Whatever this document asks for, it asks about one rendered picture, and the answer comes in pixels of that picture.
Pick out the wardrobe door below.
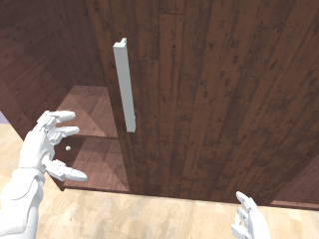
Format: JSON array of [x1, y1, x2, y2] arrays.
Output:
[[274, 154, 319, 204], [88, 0, 319, 206]]

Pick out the handle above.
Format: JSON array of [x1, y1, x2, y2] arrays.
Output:
[[113, 38, 136, 132]]

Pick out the left robot hand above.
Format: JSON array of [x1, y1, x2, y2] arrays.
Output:
[[18, 111, 88, 181]]

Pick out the right robot hand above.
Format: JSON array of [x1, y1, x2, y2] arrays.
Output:
[[231, 191, 271, 239]]

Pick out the robot left forearm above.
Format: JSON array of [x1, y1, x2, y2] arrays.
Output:
[[0, 167, 46, 239]]

